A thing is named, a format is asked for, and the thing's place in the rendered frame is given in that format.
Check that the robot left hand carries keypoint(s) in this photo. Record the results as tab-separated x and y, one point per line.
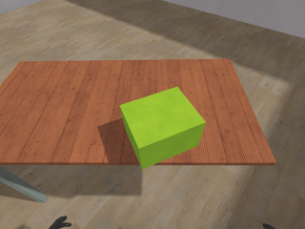
59	223

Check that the carton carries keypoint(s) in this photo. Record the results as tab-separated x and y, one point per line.
161	126

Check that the table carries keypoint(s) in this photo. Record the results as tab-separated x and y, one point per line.
68	113

